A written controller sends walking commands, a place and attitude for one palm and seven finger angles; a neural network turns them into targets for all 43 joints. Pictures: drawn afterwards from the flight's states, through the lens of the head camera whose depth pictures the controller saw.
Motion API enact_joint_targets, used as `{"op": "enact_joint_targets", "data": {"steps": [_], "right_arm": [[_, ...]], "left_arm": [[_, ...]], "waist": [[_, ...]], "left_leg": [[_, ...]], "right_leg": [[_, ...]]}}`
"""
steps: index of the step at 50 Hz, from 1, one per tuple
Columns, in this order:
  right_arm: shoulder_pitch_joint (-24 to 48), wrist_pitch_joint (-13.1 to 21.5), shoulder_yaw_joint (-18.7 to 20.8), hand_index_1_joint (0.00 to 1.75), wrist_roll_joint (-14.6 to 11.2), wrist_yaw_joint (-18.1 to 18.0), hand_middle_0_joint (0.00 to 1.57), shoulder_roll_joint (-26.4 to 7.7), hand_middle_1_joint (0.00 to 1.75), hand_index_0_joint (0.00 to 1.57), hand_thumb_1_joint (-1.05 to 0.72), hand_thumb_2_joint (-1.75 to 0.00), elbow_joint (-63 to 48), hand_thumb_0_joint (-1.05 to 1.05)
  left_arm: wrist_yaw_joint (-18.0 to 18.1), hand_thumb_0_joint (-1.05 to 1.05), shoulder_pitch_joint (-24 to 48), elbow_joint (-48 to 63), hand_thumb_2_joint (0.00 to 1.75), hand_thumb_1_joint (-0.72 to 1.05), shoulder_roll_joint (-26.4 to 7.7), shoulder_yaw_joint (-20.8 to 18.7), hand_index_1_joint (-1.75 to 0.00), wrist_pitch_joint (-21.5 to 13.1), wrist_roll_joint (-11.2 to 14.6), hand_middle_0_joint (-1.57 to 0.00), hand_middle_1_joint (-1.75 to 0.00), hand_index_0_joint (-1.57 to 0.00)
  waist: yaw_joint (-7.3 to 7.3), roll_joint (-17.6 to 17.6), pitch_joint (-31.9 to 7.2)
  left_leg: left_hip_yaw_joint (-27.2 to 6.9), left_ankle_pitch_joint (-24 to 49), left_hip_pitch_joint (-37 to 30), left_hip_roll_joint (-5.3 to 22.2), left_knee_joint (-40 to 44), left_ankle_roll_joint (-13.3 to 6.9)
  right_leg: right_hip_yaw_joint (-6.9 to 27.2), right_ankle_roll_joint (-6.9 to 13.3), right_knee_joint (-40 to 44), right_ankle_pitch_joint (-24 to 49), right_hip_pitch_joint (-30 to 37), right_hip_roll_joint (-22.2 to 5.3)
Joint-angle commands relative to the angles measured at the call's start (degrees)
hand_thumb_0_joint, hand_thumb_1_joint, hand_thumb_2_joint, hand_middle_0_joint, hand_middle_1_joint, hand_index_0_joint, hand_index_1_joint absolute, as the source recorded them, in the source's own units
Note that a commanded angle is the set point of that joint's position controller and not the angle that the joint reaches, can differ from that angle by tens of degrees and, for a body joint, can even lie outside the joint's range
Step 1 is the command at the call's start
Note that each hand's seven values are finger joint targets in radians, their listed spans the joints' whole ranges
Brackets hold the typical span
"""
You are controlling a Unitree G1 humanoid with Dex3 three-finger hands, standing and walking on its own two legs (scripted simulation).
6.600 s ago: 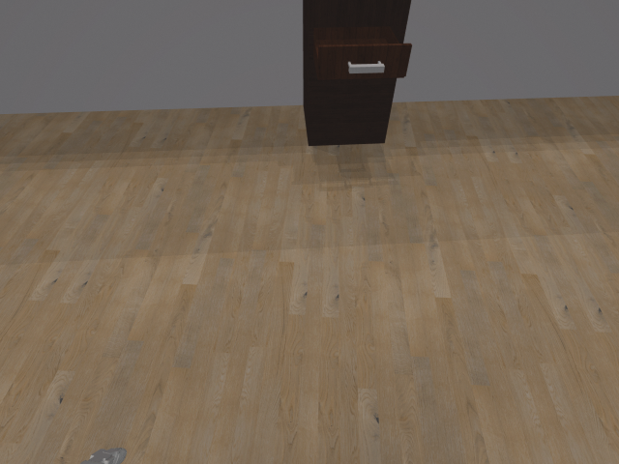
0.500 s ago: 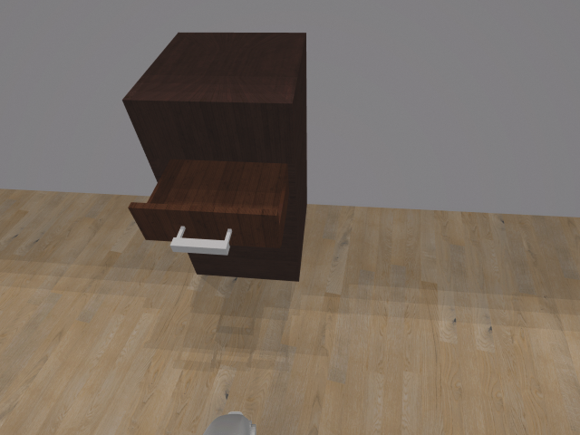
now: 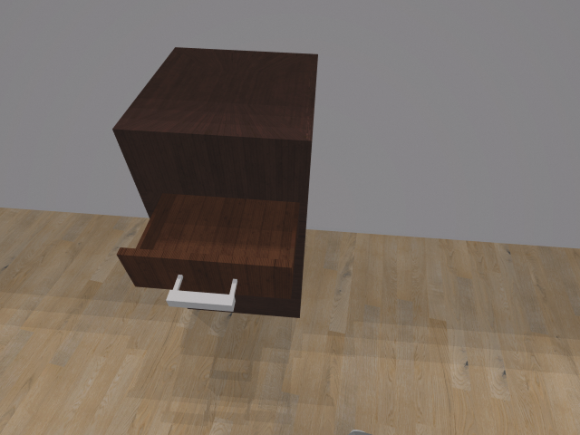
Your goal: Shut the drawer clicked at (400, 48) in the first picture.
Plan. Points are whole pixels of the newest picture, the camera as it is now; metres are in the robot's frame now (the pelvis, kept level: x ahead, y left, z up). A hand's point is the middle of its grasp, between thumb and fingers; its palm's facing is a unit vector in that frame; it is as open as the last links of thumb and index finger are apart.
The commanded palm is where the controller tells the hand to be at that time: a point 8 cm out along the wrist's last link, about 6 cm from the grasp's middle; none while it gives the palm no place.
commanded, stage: come to a stop and stand still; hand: left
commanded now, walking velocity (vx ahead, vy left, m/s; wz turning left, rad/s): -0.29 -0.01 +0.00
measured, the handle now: (204, 291) +0.45 +0.23 -0.22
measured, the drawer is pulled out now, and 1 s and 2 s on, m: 0.20 0.20 0.20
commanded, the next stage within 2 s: look again from close up in 1.18 s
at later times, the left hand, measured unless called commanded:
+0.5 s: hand out of the picture +0.08 +0.20 -0.18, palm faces +0.07 -0.97 -0.22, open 7.3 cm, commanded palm none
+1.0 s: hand out of the picture -0.04 +0.17 -0.17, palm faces +0.04 -0.99 -0.17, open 7.3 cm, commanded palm none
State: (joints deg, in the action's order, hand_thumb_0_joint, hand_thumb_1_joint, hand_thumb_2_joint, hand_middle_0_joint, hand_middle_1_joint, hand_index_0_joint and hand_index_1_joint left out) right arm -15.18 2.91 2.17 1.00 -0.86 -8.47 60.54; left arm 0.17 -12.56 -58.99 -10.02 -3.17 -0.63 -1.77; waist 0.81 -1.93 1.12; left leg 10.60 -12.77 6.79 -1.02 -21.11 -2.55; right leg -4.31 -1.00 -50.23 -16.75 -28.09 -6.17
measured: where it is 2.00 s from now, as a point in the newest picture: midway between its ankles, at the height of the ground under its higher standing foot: outside the picture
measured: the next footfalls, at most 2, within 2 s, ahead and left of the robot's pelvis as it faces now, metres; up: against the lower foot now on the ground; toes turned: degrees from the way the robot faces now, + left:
right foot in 0.12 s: +0.15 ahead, -0.13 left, +0.00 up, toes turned -6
left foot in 0.48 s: +0.05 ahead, +0.13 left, +0.00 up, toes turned +4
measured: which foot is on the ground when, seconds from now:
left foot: down 0.00-0.12, up 0.14-0.46, down 0.48-1.00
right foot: up 0.00-0.10, down 0.12-0.48, up 0.50-0.74, down 0.76-1.00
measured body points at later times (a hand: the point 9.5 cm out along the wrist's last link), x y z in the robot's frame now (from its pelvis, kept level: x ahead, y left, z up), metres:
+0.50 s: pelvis +0.01 +0.01 -0.01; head +0.03 +0.02 +0.44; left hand +0.08 +0.25 -0.17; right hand +0.05 -0.23 -0.16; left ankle +0.01 +0.13 -0.74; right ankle +0.11 -0.12 -0.74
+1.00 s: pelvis -0.02 +0.01 +0.00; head -0.02 +0.00 +0.45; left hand -0.04 +0.22 -0.16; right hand -0.02 -0.21 -0.16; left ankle +0.01 +0.13 -0.74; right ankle -0.03 -0.09 -0.74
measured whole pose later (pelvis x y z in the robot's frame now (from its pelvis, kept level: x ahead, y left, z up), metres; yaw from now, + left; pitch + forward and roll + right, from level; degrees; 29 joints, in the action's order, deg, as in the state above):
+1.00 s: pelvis -0.02 +0.01 +0.00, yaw +0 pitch -2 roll +1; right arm -15.3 -0.9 0.3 0.2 -1.3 -8.7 65.4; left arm 1.7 -17.5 -66.1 -6.6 0.6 0.1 -0.6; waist 0.1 0.4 1.4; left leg 4.3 -9.2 10.2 0.8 -21.3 -0.1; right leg -2.1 1.2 -23.8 -14.0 -8.0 0.0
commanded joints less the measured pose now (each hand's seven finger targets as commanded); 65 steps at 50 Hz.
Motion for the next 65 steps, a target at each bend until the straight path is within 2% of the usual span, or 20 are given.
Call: {"op": "enact_joint_targets", "data": {"steps": [1, 4, 5, 6, 8, 10, 13, 17, 22, 23, 25, 28, 34, 36, 39, 40, 48, 63, 64, 65], "right_arm": [[-2.44, 0.16, 1.24, 0.3, 0.46, -0.36, 0.2, -7.36, 0.3, 0.2, -0.9, -0.9, -1.22, 0.0], [-2.03, -0.32, 0.28, 0.3, -0.04, -0.68, 0.2, -5.41, 0.3, 0.2, -0.9, -0.9, -0.03, 0.0], [-4.13, -0.48, -0.06, 0.3, -0.6, -0.46, 0.2, -3.59, 0.3, 0.2, -0.9, -0.9, 0.38, 0.0], [-6.66, -1.03, -0.05, 0.3, -0.88, -0.25, 0.2, -3.03, 0.3, 0.2, -0.9, -0.9, 1.08, 0.0], [-7.19, -3.09, 0.54, 0.3, -0.94, -0.68, 0.2, -3.68, 0.3, 0.2, -0.9, -0.9, 1.63, 0.0], [-6.03, -3.94, 0.81, 0.3, -1.09, -1.07, 0.2, -3.64, 0.3, 0.2, -0.9, -0.9, 1.22, 0.0], [-4.48, -4.86, 1.19, 0.3, -0.94, -0.98, 0.2, -2.94, 0.3, 0.2, -0.9, -0.9, 0.0, 0.0], [-5.37, -5.42, 1.51, 0.3, -0.73, -0.5, 0.2, -2.53, 0.3, 0.2, -0.9, -0.9, -1.23, 0.0], [-9.73, -4.25, 1.02, 0.3, -0.38, -0.2, 0.2, -3.17, 0.3, 0.2, -0.9, -0.9, -0.51, 0.0], [-8.84, -3.8, 1.16, 0.3, -0.06, -0.2, 0.2, -5.26, 0.3, 0.2, -0.9, -0.9, -1.15, 0.0], [-1.25, -3.48, 1.72, 0.3, 0.45, -0.43, 0.2, -9.94, 0.3, 0.2, -0.9, -0.9, -4.65, 0.0], [4.58, -3.18, 0.44, 0.3, 0.24, -1.42, 0.2, -8.24, 0.3, 0.2, -0.9, -0.9, -4.81, 0.0], [-1.34, -2.8, 0.49, 0.3, -0.15, -1.43, 0.2, -8.21, 0.3, 0.2, -0.9, -0.9, -0.63, 0.0], [-1.58, -2.47, 0.23, 0.3, -0.77, -1.32, 0.2, -7.62, 0.3, 0.2, -0.9, -0.9, 0.15, 0.0], [-1.4, -2.27, -0.44, 0.3, -1.12, -0.83, 0.2, -5.17, 0.3, 0.2, -0.9, -0.9, 0.5, 0.0], [-1.44, -2.61, -0.38, 0.3, -0.92, -0.83, 0.2, -5.25, 0.3, 0.2, -0.9, -0.9, 1.04, 0.0], [-2.84, -3.05, -1.38, 0.3, -0.56, -0.75, 0.2, -4.62, 0.3, 0.2, -0.9, -0.9, 3.71, 0.0], [-7.4, -2.36, -1.6, 0.3, -0.5, -1.31, 0.2, -2.31, 0.3, 0.2, -0.9, -0.9, 5.17, 0.0], [0.04, -0.87, -1.86, 0.3, -0.4, -0.35, 0.2, -4.47, 0.3, 0.2, -0.9, -0.9, 1.03, 0.0], [-2.19, -1.12, -2.21, 0.3, -0.71, -0.19, 0.2, -3.38, 0.3, 0.2, -0.9, -0.9, -1.5, 0.0]], "left_arm": [[0.09, 0.0, -2.09, 2.49, 0.9, 0.9, -0.59, 0.39, -0.3, 0.08, 0.31, -0.2, -0.3, -0.2], [1.01, 0.0, -7.79, 0.17, 0.9, 0.9, -2.43, 0.74, -0.3, -0.94, 0.36, -0.2, -0.3, -0.2], [1.52, 0.0, -7.75, -0.07, 0.9, 0.9, -6.08, 0.63, -0.3, -1.49, 0.42, -0.2, -0.3, -0.2], [1.67, 0.0, -6.88, -0.09, 0.9, 0.9, -8.54, 0.46, -0.3, -1.45, 0.89, -0.2, -0.3, -0.2], [2.19, 0.0, -5.42, 0.35, 0.9, 0.9, -10.33, -0.35, -0.3, -1.31, 1.24, -0.2, -0.3, -0.2], [2.96, 0.0, -3.55, 0.42, 0.9, 0.9, -9.48, -0.61, -0.3, -0.59, 0.93, -0.2, -0.3, -0.2], [3.27, 0.0, -1.04, 1.78, 0.9, 0.9, -9.67, -1.7, -0.3, 0.37, 0.21, -0.2, -0.3, -0.2], [3.01, 0.0, 2.27, 3.37, 0.9, 0.9, -9.85, -2.07, -0.3, 1.3, -0.17, -0.2, -0.3, -0.2], [2.3, 0.0, 3.89, 3.69, 0.9, 0.9, -8.85, -1.74, -0.3, 2.28, 0.48, -0.2, -0.3, -0.2], [2.04, 0.0, 3.19, 4.09, 0.9, 0.9, -6.65, -1.25, -0.3, 2.61, 0.87, -0.2, -0.3, -0.2], [1.65, 0.0, 3.24, 4.73, 0.9, 0.9, -4.21, -0.61, -0.3, 3.45, 0.67, -0.2, -0.3, -0.2], [1.16, 0.0, -1.27, 1.27, 0.9, 0.9, -4.12, -0.53, -0.3, 3.4, 0.41, -0.2, -0.3, -0.2], [1.55, 0.0, -2.4, -0.88, 0.9, 0.9, -2.42, 1.61, -0.3, 1.85, 1.05, -0.2, -0.3, -0.2], [1.92, 0.0, -6.03, -2.96, 0.9, 0.9, -2.93, 1.96, -0.3, 1.07, 1.18, -0.2, -0.3, -0.2], [2.23, 0.0, -5.71, -4.36, 0.9, 0.9, -5.16, 2.34, -0.3, -0.07, 1.25, -0.2, -0.3, -0.2], [2.22, 0.0, -5.14, -4.6, 0.9, 0.9, -5.07, 2.27, -0.3, -0.32, 1.23, -0.2, -0.3, -0.2], [2.29, 0.0, -6.86, -5.07, 0.9, 0.9, -3.23, 2.64, -0.3, 0.14, 1.42, -0.2, -0.3, -0.2], [2.4, 0.0, -9.08, -5.58, 0.9, 0.9, -1.0, 2.62, -0.3, -0.26, 1.6, -0.2, -0.3, -0.2], [4.2, 0.0, -12.65, -6.08, 0.9, 0.9, -3.2, 3.09, -0.3, -2.49, 0.06, -0.2, -0.3, -0.2], [3.97, 0.0, -11.4, -5.05, 0.9, 0.9, -5.91, 2.56, -0.3, -3.2, 0.33, -0.2, -0.3, -0.2]], "waist": [[-0.35, 6.13, 5.35], [2.38, 0.01, 1.56], [1.01, -5.83, -0.04], [-0.63, -4.92, -0.48], [-0.14, -11.39, -5.14], [0.21, -7.82, -5.58], [0.56, -4.37, -6.12], [-0.33, -6.78, -5.74], [-2.49, -6.36, -4.12], [-2.05, 1.29, -1.71], [-0.84, 18.34, 4.19], [1.82, 11.73, 4.59], [-1.09, 8.71, -0.07], [0.17, 6.07, -1.71], [-1.88, 0.15, -1.51], [-2.0, -6.11, -1.32], [-1.34, 0.39, 5.81], [-1.03, 2.22, 4.49], [1.71, 1.71, 6.15], [-2.29, -0.34, 1.95]], "left_leg": [[-11.02, 11.71, 6.77, 17.81, 7.57, -8.02], [-6.13, 13.38, 6.89, 11.14, -4.27, -1.49], [-5.47, 3.64, 10.94, 7.26, -6.82, 1.47], [-5.03, -7.49, 10.96, 4.53, -7.46, 2.99], [-4.67, -16.98, 7.47, 3.91, -17.33, 4.17], [-7.93, -19.68, 10.93, 4.19, -23.59, 4.19], [-9.98, -19.01, 13.19, 2.85, -28.8, 4.5], [-9.17, -14.98, 11.1, 2.15, -25.79, 4.7], [-7.02, -1.61, -0.1, 2.12, -3.56, 3.75], [-12.79, -4.84, 0.75, 6.28, 1.9, 2.24], [-28.65, -13.27, 16.84, 19.19, 14.85, -3.83], [-19.78, -5.4, 14.88, 14.43, 12.0, -4.95], [-18.19, 14.35, -0.81, 13.84, 5.75, -6.07], [-16.53, 16.27, 0.05, 11.73, 1.69, -3.6], [-12.57, 10.38, 0.2, 6.69, 0.7, 1.41], [-12.02, 8.63, -0.52, 6.65, -0.05, 1.76], [-12.44, -0.61, 1.9, 6.24, 3.6, 1.84], [-12.71, 2.01, 3.4, 6.78, 3.27, 1.83], [-9.94, 6.0, 9.74, 6.89, -11.04, 3.36], [-9.6, 2.8, 8.62, 5.61, -8.94, 3.35]], "right_leg": [[0.48, 0.5, 9.09, 0.84, 6.26, 0.32], [1.74, -0.09, 26.15, 17.87, 19.39, 0.43], [10.22, 2.1, 26.43, 33.77, 23.67, -5.35], [12.49, 5.62, 26.18, 44.96, 23.84, -11.81], [15.05, 11.11, 28.19, 52.2, 21.97, -14.81], [14.74, 14.1, 27.18, 55.37, 23.78, -15.92], [12.66, 14.1, 27.38, 49.85, 22.78, -15.31], [10.46, 12.11, 30.63, 31.57, 17.72, -12.7], [8.16, 5.93, 29.14, 1.71, 8.64, -6.71], [6.28, 3.88, 24.8, -4.93, 4.4, -2.89], [1.17, 0.4, 10.06, -8.32, 6.55, 4.11], [5.3, 0.99, -1.38, -5.62, 6.85, 4.21], [2.69, -0.3, 17.53, -6.06, 10.19, 3.42], [3.65, -0.14, 30.17, 4.76, 17.32, 2.7], [9.44, 2.63, 30.95, 15.96, 17.41, -2.4], [9.67, 2.84, 31.45, 14.55, 16.28, -1.68], [9.69, 2.67, 35.6, -3.12, 10.95, -0.27], [8.52, 2.95, 33.98, 2.24, 13.71, 0.49], [11.13, 1.96, 31.96, 27.18, 14.34, -3.09], [10.76, 3.18, 29.75, 43.05, 19.01, -6.12]]}}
